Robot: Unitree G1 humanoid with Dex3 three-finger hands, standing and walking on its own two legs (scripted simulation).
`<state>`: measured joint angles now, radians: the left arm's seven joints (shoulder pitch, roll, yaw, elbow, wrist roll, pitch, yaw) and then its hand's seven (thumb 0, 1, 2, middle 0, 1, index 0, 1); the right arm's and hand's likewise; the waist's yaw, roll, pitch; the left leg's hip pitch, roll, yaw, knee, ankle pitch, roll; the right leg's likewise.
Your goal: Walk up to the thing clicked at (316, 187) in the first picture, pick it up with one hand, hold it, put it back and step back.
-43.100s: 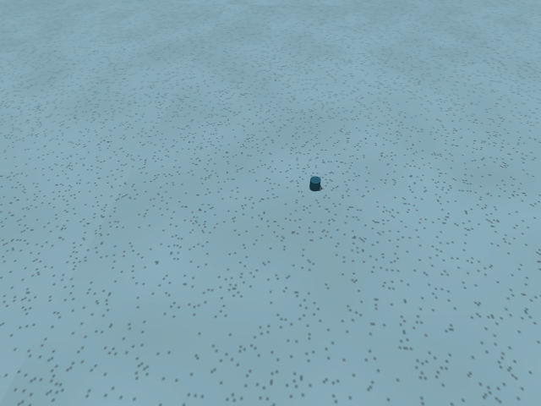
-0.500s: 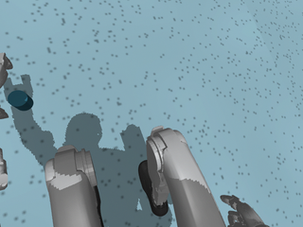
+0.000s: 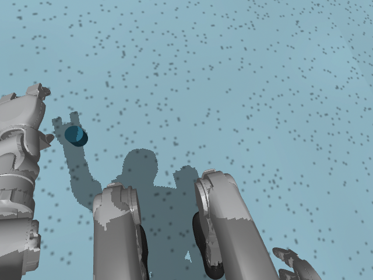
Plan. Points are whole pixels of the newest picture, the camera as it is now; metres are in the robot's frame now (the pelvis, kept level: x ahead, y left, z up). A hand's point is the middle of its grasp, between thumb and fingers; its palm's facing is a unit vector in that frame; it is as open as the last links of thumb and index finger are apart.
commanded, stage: home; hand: left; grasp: from above
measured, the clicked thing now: (76, 136) +0.50 +0.30 -0.36
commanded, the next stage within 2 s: none
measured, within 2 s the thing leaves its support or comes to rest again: neither
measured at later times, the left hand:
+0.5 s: hand (3, 219) +0.27 +0.24 +0.08, palm faces -0.03 -0.88 -0.48, open 7.4 cm
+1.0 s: hand out of the picture +0.21 +0.20 +0.27, palm faces +0.21 -0.96 -0.21, open 7.4 cm
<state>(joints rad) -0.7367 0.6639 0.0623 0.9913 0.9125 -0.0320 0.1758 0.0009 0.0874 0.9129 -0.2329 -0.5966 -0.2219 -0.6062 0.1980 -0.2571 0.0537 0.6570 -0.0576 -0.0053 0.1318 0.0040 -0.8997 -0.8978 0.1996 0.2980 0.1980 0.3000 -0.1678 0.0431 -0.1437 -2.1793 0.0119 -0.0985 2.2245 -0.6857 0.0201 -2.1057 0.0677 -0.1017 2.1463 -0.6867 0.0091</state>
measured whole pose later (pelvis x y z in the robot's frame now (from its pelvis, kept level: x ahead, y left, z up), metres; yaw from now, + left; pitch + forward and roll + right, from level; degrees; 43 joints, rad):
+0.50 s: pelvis +0.01 -0.01 +0.18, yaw +6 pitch +26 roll -4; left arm -0.01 0.36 0.04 0.31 0.19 0.23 0.07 0.01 0.88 0.90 -0.21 -0.31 -0.22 -0.31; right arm 0.10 -0.24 0.02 0.58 0.04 -0.09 -0.04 0.01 -0.91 -0.90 0.20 0.30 0.20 0.30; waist -0.06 0.03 -0.20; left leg -1.49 0.00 -0.07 1.63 -0.59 0.00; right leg -1.44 0.05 -0.06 1.59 -0.60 -0.01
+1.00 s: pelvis +0.07 +0.00 +0.32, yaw +9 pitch +12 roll -3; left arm 0.50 0.22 0.04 -0.12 -0.08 0.44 0.06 0.01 0.90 0.90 -0.20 -0.30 -0.21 -0.30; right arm 0.33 -0.22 0.05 0.52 0.03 -0.19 -0.19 0.01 -0.91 -0.90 0.20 0.30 0.20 0.30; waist -0.07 0.05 -0.19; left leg -0.76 0.01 -0.07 1.03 -0.47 0.00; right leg -0.69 0.05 -0.04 0.96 -0.47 -0.01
